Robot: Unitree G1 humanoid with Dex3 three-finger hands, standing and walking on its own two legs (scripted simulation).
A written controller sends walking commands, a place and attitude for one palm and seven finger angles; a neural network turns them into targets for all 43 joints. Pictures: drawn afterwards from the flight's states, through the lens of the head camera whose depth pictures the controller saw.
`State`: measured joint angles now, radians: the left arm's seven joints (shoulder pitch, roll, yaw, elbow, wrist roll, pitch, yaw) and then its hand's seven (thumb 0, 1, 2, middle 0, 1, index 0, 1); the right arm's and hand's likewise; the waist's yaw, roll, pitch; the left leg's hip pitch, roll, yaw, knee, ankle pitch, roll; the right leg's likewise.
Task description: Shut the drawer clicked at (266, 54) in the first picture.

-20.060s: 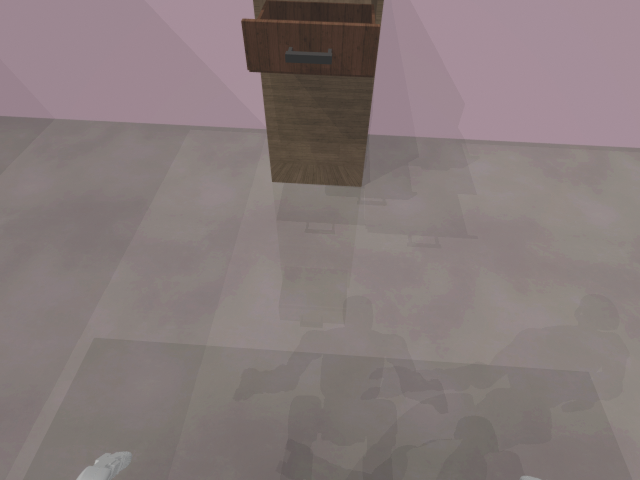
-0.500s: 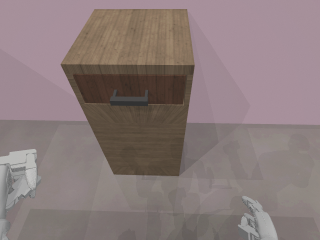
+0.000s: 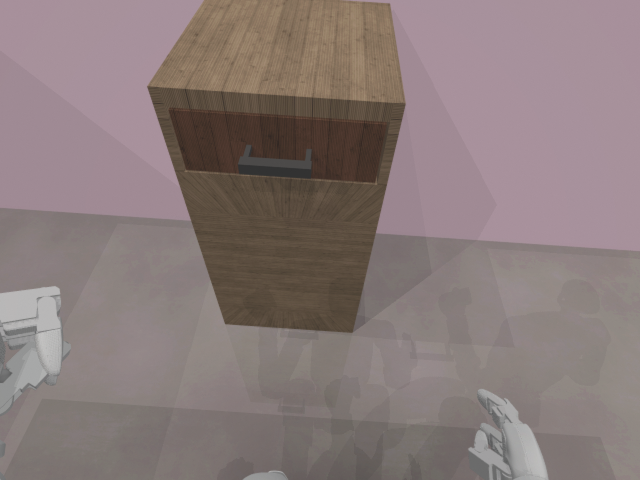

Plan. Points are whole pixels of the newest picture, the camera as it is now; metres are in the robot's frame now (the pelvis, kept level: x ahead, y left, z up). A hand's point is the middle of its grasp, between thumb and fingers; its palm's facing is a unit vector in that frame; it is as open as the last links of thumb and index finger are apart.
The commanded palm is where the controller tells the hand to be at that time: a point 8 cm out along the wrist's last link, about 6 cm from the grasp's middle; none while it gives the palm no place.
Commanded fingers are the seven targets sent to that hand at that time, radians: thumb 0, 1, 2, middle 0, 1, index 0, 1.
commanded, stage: step back with the hand held close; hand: left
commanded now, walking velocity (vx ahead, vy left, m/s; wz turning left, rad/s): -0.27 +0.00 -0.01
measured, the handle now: (277, 159) +0.64 +0.13 +0.00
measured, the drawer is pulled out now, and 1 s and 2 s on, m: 0.00 0.00 0.00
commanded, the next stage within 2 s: stop stepping back and stand still in 0.46 s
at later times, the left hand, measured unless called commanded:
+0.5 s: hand (57, 462) +0.11 +0.20 +0.17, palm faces +0.15 -0.82 -0.55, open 3.3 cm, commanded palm +0.03 +0.26 +0.19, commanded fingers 0.00 0.90 0.90 -1.40 -1.60 -1.40 -1.60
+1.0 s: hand out of the picture -0.01 +0.23 +0.19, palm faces +0.38 -0.81 -0.46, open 3.3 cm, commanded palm -0.08 +0.28 +0.19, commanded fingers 0.00 0.90 0.90 -1.40 -1.60 -1.40 -1.60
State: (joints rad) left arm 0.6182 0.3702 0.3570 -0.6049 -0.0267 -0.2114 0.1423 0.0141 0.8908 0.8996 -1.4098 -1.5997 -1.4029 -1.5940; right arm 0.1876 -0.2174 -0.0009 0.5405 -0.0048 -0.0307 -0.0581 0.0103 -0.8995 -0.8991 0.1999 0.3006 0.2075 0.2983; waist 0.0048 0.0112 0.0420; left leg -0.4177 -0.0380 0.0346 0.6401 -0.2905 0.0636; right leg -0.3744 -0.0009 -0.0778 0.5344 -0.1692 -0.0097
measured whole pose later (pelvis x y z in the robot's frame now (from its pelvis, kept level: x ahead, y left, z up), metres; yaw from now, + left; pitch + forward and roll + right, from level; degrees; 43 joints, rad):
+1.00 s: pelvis -0.20 +0.00 +0.01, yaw +1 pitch -2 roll +0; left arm 0.59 0.42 0.37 -0.59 -0.02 -0.22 0.15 0.02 0.89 0.90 -1.41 -1.60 -1.40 -1.59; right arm 0.22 -0.19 0.01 0.58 0.00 -0.13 -0.07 0.01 -0.90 -0.90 0.20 0.30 0.20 0.30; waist -0.02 -0.03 0.00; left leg -0.31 -0.01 0.04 0.47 -0.17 0.03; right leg -0.20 0.00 -0.03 0.55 -0.40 -0.02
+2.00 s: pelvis -0.23 +0.04 +0.01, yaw +5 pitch -1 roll -1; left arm 0.32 0.24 0.03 0.97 0.02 0.04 0.01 0.01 0.91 0.90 -0.77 -0.97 -0.76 -0.92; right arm 0.29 -0.19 -0.01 0.98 -0.03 0.04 -0.01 0.01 -0.90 -0.90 0.20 0.30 0.20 0.30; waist 0.02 0.00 0.05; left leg -0.27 0.02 0.05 0.51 -0.23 0.03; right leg -0.25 -0.03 -0.08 0.45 -0.18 0.01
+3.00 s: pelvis -0.21 +0.03 +0.02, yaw +3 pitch -2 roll +0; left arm 0.26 0.13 0.01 1.15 0.01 0.00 0.03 0.00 0.91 0.90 -0.20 -0.30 -0.20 -0.29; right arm 0.30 -0.12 -0.02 1.14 -0.02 0.00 -0.03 0.00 -0.91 -0.90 0.19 0.30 0.20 0.30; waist -0.01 0.01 0.06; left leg -0.18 0.02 0.08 0.43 -0.22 0.01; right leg -0.20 -0.03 -0.04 0.42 -0.19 0.01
